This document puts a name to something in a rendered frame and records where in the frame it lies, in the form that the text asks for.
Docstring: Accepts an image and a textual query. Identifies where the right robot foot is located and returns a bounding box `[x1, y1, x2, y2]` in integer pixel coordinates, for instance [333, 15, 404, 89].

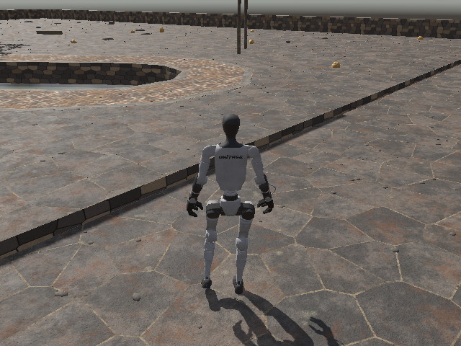
[233, 276, 243, 294]

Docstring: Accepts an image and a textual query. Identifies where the left robot upper arm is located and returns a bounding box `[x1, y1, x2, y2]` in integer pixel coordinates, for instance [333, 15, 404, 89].
[196, 145, 216, 185]

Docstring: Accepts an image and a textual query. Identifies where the robot right shin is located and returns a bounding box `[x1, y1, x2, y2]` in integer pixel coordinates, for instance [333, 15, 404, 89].
[236, 238, 248, 284]

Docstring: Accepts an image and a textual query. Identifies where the left robot hand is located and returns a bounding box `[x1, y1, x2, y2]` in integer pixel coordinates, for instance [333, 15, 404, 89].
[187, 201, 203, 217]

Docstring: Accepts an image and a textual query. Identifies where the right robot upper arm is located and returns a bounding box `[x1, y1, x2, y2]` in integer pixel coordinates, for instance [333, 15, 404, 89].
[246, 145, 266, 185]

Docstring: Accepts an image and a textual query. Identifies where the right robot hand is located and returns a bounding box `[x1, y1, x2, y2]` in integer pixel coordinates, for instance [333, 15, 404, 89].
[257, 199, 274, 214]

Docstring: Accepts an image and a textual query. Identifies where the robot right forearm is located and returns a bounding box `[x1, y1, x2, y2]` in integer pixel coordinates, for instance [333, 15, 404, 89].
[259, 173, 272, 202]

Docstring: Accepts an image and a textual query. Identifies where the robot left forearm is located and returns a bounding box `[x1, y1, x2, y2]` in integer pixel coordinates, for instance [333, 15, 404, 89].
[188, 174, 203, 203]

